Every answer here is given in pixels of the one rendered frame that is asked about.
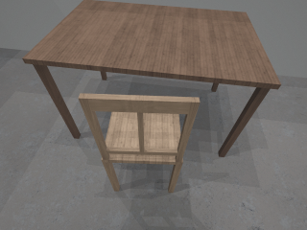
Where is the chair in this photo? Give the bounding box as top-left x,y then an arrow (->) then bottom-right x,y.
78,93 -> 200,194

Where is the table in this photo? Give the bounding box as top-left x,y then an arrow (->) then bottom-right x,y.
22,0 -> 281,157

